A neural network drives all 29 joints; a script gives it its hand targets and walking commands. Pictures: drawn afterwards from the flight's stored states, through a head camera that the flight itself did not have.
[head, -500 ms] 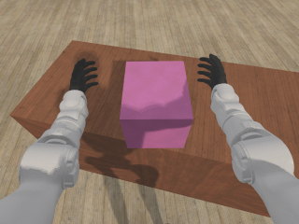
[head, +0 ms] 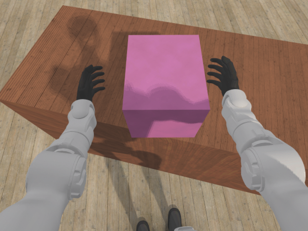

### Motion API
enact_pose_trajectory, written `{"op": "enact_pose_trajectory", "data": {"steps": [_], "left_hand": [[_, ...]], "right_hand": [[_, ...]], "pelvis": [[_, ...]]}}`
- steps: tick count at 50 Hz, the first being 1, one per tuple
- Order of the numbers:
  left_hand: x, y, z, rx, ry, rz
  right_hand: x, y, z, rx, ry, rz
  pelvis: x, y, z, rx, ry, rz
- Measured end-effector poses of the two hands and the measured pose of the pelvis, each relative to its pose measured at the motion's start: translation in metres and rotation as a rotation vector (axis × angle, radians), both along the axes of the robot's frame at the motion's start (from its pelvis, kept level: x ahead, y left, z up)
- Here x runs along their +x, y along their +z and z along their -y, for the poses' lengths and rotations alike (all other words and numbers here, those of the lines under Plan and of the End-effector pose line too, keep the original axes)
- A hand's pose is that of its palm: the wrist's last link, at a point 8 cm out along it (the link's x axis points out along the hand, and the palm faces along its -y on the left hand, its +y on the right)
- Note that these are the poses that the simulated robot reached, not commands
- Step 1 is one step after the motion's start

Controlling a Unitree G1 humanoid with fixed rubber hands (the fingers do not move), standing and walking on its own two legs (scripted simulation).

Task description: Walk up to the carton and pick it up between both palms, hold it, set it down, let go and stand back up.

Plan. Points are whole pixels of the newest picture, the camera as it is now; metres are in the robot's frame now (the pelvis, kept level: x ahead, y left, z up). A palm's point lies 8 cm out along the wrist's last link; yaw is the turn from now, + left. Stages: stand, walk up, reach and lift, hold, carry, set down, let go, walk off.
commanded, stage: reach and lift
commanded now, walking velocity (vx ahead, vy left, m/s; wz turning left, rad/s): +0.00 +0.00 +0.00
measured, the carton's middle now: (163, 89) +0.51 -0.05 -0.03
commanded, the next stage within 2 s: none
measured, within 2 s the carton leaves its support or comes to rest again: neither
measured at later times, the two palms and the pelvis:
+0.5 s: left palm (96, 86) +0.48 +0.13 +0.04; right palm (218, 89) +0.46 -0.19 +0.03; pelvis +0.00 -0.01 +0.01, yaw +0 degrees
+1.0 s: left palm (106, 89) +0.48 +0.11 +0.03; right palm (217, 92) +0.45 -0.18 +0.02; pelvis +0.02 -0.03 +0.02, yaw +2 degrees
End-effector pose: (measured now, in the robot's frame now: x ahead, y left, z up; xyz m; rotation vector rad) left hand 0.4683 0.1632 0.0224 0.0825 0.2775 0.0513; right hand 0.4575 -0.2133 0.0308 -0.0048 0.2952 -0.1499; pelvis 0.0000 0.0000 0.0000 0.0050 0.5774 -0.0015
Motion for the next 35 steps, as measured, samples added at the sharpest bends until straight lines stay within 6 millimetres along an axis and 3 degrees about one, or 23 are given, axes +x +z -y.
{"op": "enact_pose_trajectory", "data": {"steps": [6, 13, 19, 27, 35], "left_hand": [[0.015, -0.001, 0.022, -0.006, -0.024, 0.034], [0.025, -0.002, 0.044, -0.058, -0.067, 0.05], [0.021, 0.002, 0.042, -0.045, -0.046, 0.039], [0.016, 0.02, 0.031, -0.005, -0.008, 0.039], [0.009, 0.018, 0.05, -0.043, -0.018, 0.038]], "right_hand": [[0.011, -0.011, -0.004, 0.009, 0.009, 0.039], [0.004, -0.014, -0.01, -0.015, -0.018, 0.067], [0.001, -0.012, -0.023, -0.011, -0.027, 0.079], [-0.001, -0.002, -0.027, -0.012, -0.043, 0.075], [-0.002, 0.004, -0.034, -0.069, -0.037, 0.072]], "pelvis": [[0.0, -0.006, 0.003, 0.004, -0.012, -0.077], [0.0, -0.002, 0.011, 0.011, -0.019, -0.071], [0.001, 0.002, 0.013, 0.012, -0.018, -0.053], [0.003, 0.008, 0.012, 0.006, -0.003, -0.002], [0.007, 0.014, 0.018, 0.004, 0.037, 0.074]]}}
